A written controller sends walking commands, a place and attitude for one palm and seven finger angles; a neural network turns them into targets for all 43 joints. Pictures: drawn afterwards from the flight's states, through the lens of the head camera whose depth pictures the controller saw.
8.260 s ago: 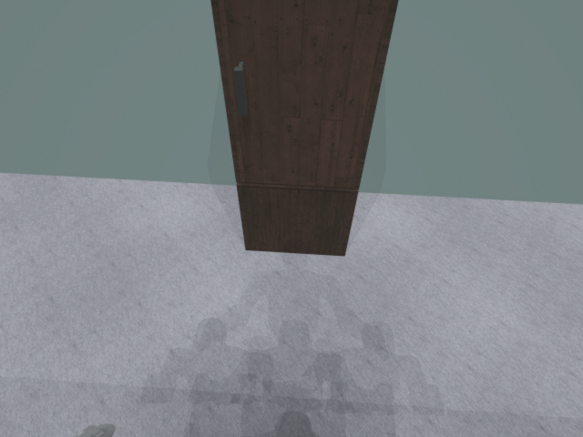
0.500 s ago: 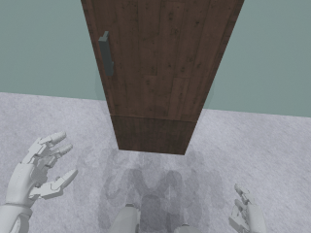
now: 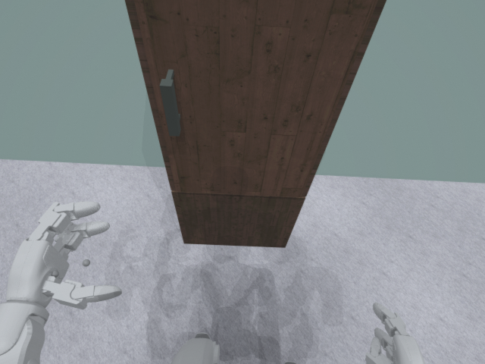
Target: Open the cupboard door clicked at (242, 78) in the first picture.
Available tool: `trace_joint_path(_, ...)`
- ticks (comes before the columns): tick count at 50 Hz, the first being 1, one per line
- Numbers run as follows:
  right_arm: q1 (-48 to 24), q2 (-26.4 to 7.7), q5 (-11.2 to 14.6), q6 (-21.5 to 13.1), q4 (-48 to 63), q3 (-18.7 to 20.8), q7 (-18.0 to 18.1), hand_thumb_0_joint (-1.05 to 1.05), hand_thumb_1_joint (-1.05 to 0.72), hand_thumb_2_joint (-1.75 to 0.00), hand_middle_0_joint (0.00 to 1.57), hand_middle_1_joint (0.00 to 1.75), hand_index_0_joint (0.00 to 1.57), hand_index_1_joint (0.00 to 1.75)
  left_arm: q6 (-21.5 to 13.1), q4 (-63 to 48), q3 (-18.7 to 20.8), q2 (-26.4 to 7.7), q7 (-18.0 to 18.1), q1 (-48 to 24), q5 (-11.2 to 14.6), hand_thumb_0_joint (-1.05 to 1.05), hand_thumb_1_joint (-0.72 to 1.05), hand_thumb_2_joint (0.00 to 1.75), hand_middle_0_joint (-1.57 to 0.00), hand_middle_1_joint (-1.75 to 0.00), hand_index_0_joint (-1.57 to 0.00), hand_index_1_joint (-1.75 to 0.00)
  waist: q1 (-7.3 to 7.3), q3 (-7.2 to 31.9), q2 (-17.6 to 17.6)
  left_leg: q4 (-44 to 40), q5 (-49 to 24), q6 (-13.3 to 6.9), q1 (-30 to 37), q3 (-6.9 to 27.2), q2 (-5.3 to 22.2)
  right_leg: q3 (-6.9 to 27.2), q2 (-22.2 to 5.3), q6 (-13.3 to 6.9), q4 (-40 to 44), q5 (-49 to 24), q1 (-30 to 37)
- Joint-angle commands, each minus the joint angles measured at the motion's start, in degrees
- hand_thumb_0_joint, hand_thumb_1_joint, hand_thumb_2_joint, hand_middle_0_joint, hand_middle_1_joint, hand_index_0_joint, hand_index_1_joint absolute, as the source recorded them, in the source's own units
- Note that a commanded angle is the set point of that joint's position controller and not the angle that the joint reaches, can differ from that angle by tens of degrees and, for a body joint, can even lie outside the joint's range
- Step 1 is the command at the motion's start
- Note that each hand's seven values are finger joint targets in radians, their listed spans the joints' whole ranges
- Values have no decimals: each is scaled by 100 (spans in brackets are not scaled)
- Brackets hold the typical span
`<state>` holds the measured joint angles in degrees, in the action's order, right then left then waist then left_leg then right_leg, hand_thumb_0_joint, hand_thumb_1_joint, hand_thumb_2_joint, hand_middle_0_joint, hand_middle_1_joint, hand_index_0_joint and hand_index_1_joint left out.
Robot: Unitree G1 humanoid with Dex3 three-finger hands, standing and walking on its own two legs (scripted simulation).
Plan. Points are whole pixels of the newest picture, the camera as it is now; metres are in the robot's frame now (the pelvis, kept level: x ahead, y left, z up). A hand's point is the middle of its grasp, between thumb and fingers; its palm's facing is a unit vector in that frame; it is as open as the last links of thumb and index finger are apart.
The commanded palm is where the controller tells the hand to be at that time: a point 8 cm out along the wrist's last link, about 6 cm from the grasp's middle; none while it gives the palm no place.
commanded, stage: raise the hand with hooked fingers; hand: left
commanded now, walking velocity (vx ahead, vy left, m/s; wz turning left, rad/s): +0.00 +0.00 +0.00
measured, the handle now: (172, 103) +0.59 +0.19 +0.07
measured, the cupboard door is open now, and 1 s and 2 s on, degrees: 0 0 0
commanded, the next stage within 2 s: move the hooked fingers beside the handle in 0.98 s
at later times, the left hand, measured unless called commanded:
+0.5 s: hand (60, 224) +0.28 +0.28 +0.09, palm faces +0.06 -1.00 -0.04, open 14.0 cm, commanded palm +0.26 +0.33 +0.09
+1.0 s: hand (77, 224) +0.29 +0.26 +0.09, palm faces +0.05 -1.00 -0.03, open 14.0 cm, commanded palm +0.26 +0.31 +0.09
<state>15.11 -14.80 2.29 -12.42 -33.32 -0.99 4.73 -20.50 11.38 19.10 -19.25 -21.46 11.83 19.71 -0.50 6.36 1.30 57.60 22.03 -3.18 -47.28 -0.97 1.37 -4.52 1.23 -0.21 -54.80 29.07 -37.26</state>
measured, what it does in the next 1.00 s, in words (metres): stands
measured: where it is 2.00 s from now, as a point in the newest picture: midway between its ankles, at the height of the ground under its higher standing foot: outside the picture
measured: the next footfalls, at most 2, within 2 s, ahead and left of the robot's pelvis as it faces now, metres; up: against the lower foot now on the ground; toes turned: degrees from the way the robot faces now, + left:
none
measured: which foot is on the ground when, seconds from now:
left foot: down 0.00-1.00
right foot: down 0.00-1.00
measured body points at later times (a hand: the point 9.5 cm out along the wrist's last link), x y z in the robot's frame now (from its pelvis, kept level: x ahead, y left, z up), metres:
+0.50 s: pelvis +0.00 +0.01 +0.02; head +0.04 +0.03 +0.47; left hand +0.28 +0.34 +0.09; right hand +0.16 -0.24 -0.06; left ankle +0.06 +0.08 -0.68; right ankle -0.02 -0.12 -0.68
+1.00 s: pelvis +0.00 -0.01 +0.02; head +0.04 +0.00 +0.47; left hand +0.28 +0.32 +0.09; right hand +0.15 -0.26 -0.06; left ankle +0.06 +0.08 -0.68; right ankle -0.02 -0.12 -0.68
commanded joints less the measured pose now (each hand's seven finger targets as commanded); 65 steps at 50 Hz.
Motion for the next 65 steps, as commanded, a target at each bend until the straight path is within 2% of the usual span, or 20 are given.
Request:
trace_joint_path(1,-145,-874,6,-256,855,308,61,0,-90,-90,20,30,20,30,-198,-1075,560,-1185,6,-903,109,0,-43,33,-29,-115,-29,-115,28,1188,501,-1291,-653,220,2165,675,76,-13,148,-129,865,-859,-340)
trace_joint_path(4,-147,-872,13,-217,865,277,72,0,-90,-90,20,30,20,30,-66,-947,529,-1218,-53,-1171,87,0,-50,30,-30,-120,-30,-120,9,1124,626,-1376,-656,239,2325,685,77,-12,156,-136,958,-886,-328)
trace_joint_path(7,-158,-906,12,-172,880,240,99,0,-90,-90,20,30,20,30,56,-708,623,-1368,-120,-1509,98,0,-50,30,-30,-120,-30,-120,10,931,512,-1498,-416,244,2247,743,62,-13,182,-158,1034,-812,-261)
trace_joint_path(10,-178,-899,21,-160,900,231,111,0,-90,-90,20,30,20,30,89,-706,613,-1417,-168,-1737,48,0,-50,30,-30,-120,-30,-120,35,1098,719,-1595,-469,266,2532,776,78,-9,157,-164,1086,-823,-219)
trace_joint_path(20,-116,-938,31,-93,844,204,159,0,-90,-90,20,30,20,30,240,-155,841,-1753,-367,-2426,86,0,-50,30,-30,-120,-30,-120,24,1047,509,-1757,-616,247,2666,743,43,7,159,-171,1333,-964,38)
trace_joint_path(24,-71,-968,40,-82,824,201,175,0,-90,-90,20,30,20,30,280,16,914,-1933,-469,-2699,86,0,-50,30,-30,-120,-30,-120,13,1087,636,-1803,-649,231,2796,709,33,43,163,-175,1429,-991,79)
trace_joint_path(27,-32,-959,47,-84,855,215,155,0,-90,-90,20,30,20,30,321,265,831,-1751,-553,-2448,153,0,-50,30,-30,-120,-30,-120,65,986,372,-1785,-692,206,2629,654,-6,33,182,-188,1470,-1044,227)
trace_joint_path(31,-17,-964,39,-70,874,244,110,0,-90,-90,20,30,20,30,276,177,911,-1832,-533,-2438,141,0,-50,30,-30,-120,-30,-120,62,1050,490,-1686,-894,186,2614,531,-27,69,156,-150,1461,-1181,206)
trace_joint_path(33,-9,-973,31,-60,875,242,100,0,-90,-90,20,30,20,30,221,197,962,-1888,-512,-2498,154,0,-50,30,-30,-120,-30,-120,59,1012,343,-1680,-849,170,2518,530,-34,90,171,-156,1465,-1153,248)
trace_joint_path(39,-26,-927,31,-56,857,241,105,0,-90,-90,20,30,20,30,36,-42,1011,-1949,-450,-2604,141,0,-50,30,-30,-120,-30,-120,50,1199,644,-1587,-918,151,2623,440,-49,173,155,-146,1450,-1208,284)
trace_joint_path(42,4,-939,25,-46,838,242,129,0,-90,-90,20,30,20,30,50,110,1005,-1932,-477,-2564,158,0,-50,30,-30,-120,-30,-120,28,1111,336,-1531,-931,123,2432,418,-59,190,172,-129,1443,-1266,350)
trace_joint_path(44,-38,-923,49,-43,835,229,125,0,-90,-90,20,30,20,30,79,145,953,-1879,-515,-2569,175,0,-50,30,-30,-120,-30,-120,30,1101,509,-1509,-913,125,2412,368,-73,227,145,-115,1470,-1288,340)
trace_joint_path(54,-62,-907,56,-30,847,213,138,0,-90,-90,20,30,20,30,123,230,935,-1839,-544,-2621,212,0,-50,30,-30,-120,-30,-120,31,1132,338,-1419,-1028,106,2344,329,-87,278,137,-91,1448,-1477,383)
trace_joint_path(56,-38,-931,48,-1,769,198,160,0,-90,-90,20,30,20,30,125,407,989,-2000,-524,-3036,146,0,-50,30,-30,-120,-30,-120,-59,1037,307,-1362,-937,104,2211,320,-88,304,122,-74,1439,-1408,295)
trace_joint_path(57,9,-949,35,13,738,197,174,0,-90,-90,20,30,20,30,125,575,1033,-2073,-534,-3225,151,0,-50,30,-30,-120,-30,-120,-81,969,141,-1300,-899,95,2091,322,-86,346,142,-75,1433,-1362,286)
trace_joint_path(60,29,-947,51,21,674,202,196,0,-90,-90,20,30,20,30,59,806,979,-2112,-614,-3593,84,0,-50,30,-30,-120,-30,-120,-85,1164,362,-1251,-912,103,2155,306,-80,388,100,-80,1396,-1360,263)
trace_joint_path(61,13,-934,59,17,689,198,196,0,-90,-90,20,30,20,30,36,752,776,-1955,-643,-3718,59,0,-50,30,-30,-120,-30,-120,-112,1245,563,-1250,-933,96,2280,313,-85,380,101,-93,1380,-1368,178)
trace_joint_path(62,46,-937,52,11,675,192,200,0,-90,-90,20,30,20,30,25,769,681,-1902,-664,-3998,75,0,-50,30,-30,-120,-30,-120,-165,1267,462,-1197,-956,84,2272,336,-84,380,118,-102,1353,-1398,172)
trace_joint_path(63,71,-958,53,26,628,209,202,0,-90,-90,20,30,20,30,36,955,847,-2093,-645,-4003,48,0,-50,30,-30,-120,-30,-120,-131,1300,420,-1192,-968,91,2249,335,-68,392,114,-95,1358,-1411,172)
trace_joint_path(65,110,-957,56,43,619,218,183,0,-90,-90,20,30,20,30,34,1002,746,-2015,-651,-4042,7,0,-50,30,-30,-120,-30,-120,-121,1436,528,-1192,-1070,95,2356,353,-65,354,108,-103,1303,-1488,131)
